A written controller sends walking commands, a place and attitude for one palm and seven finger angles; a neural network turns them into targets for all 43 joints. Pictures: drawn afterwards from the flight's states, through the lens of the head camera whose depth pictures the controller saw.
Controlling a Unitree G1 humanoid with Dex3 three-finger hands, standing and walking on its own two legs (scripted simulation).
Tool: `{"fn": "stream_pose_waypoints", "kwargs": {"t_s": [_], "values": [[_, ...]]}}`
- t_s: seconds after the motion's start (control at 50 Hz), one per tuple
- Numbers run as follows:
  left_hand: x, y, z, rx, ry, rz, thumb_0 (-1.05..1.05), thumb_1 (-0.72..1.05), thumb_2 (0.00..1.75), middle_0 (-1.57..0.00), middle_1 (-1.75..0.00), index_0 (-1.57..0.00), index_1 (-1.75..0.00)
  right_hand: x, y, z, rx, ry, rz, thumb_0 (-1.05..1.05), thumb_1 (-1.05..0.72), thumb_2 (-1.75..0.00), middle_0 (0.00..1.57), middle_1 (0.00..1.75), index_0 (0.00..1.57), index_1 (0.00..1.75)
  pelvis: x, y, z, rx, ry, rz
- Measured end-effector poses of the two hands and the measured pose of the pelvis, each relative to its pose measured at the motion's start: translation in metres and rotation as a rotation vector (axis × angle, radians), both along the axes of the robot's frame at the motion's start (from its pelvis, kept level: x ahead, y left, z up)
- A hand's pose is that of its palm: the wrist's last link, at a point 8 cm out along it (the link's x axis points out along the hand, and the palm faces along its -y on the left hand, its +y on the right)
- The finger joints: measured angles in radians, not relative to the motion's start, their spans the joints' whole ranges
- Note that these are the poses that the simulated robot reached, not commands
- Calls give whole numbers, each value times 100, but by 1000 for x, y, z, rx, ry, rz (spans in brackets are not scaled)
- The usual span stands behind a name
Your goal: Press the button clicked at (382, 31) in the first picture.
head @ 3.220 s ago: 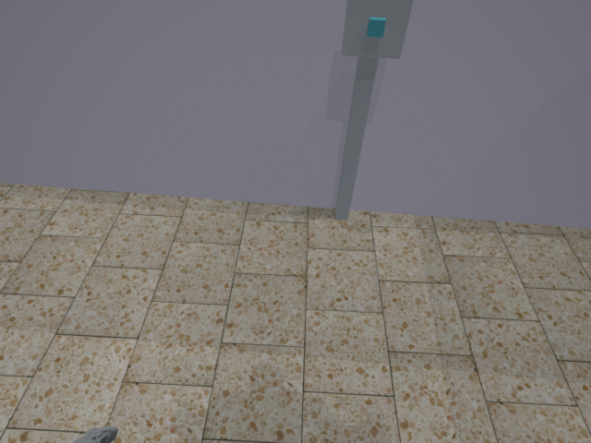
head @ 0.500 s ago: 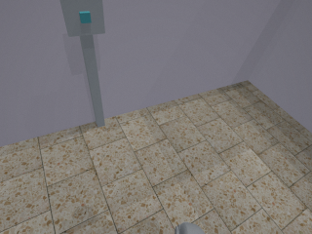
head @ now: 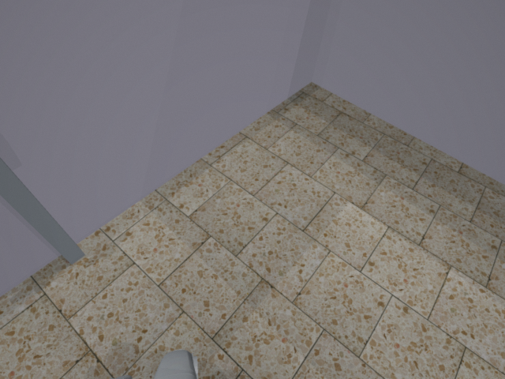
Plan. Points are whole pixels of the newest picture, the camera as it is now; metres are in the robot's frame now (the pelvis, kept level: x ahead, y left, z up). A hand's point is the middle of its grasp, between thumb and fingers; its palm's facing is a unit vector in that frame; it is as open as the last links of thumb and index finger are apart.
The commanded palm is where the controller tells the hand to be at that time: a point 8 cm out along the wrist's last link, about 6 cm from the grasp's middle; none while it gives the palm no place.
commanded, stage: walk to a spot facing it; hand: left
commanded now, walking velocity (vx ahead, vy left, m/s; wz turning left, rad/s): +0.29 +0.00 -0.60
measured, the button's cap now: out of the picture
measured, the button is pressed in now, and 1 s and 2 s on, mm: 0 0 0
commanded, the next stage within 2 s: none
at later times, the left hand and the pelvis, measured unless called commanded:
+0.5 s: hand (131, 290) +0.30 +0.24 -0.16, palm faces -0.26 -0.95 -0.19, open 7.4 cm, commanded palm none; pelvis +0.16 +0.07 +0.01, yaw -19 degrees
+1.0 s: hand (187, 230) +0.44 +0.15 -0.17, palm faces -0.55 -0.81 -0.20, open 7.3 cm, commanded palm none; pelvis +0.23 +0.06 -0.01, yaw -35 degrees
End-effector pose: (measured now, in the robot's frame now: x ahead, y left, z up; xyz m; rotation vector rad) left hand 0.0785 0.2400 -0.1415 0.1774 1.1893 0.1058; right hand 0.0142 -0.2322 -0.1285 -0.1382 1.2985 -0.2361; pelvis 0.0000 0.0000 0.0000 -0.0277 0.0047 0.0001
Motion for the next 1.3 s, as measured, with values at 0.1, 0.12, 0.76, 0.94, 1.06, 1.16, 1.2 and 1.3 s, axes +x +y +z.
{"fn": "stream_pose_waypoints", "kwargs": {"t_s": [0.1, 0.12, 0.76, 0.94, 1.06, 1.16, 1.2, 1.3], "values": [[13, 34, 9, 33, 57, 0, 0, 93, 90, -20, -30, -21, -30, 116, 19, 15, 6, -229, 68, 1, -91, -90, 20, 30, 20, 30, 37, 21, 5, 6, 15, -53], [17, 41, 9, 35, 61, 6, 0, 93, 90, -20, -30, -21, -30, 135, 24, 18, 5, -258, 82, 1, -91, -90, 20, 30, 20, 30, 45, 27, 4, 7, 15, -62], [349, -49, 21, 44, -115, -492, 1, 91, 90, -20, -30, -20, -30, 75, 18, -14, -24, 95, -469, 1, -91, -90, 20, 30, 20, 30, 203, 29, -5, 20, -11, -475], [373, -51, 14, 10, -72, -576, 1, 91, 90, -20, -30, -21, -30, 141, 25, 6, -65, -107, -500, 1, -90, -90, 20, 30, 20, 30, 224, 45, 0, 15, -2, -581], [394, -37, 1, -17, -37, -614, 1, 91, 90, -20, -30, -21, -30, 154, 53, 18, -108, -158, -540, 1, -90, -90, 20, 30, 20, 30, 241, 66, -2, 4, -8, -666], [399, -29, 10, -12, 6, -657, 1, 91, 90, -20, -30, -20, -30, 140, 77, 28, -100, -127, -611, 1, -90, -90, 20, 30, 20, 30, 248, 72, 11, -8, -3, -733], [399, -28, 12, -2, 27, -675, 1, 91, 90, -20, -30, -20, -30, 131, 84, 29, -93, -114, -649, 1, -90, -90, 20, 30, 20, 30, 250, 73, 13, -11, 1, -760], [397, -39, 13, 23, 71, -743, 1, 91, 90, -20, -30, -20, -30, 99, 102, 24, -69, -72, -755, 1, -90, -90, 20, 30, 20, 30, 248, 73, 15, -9, 3, -831]]}}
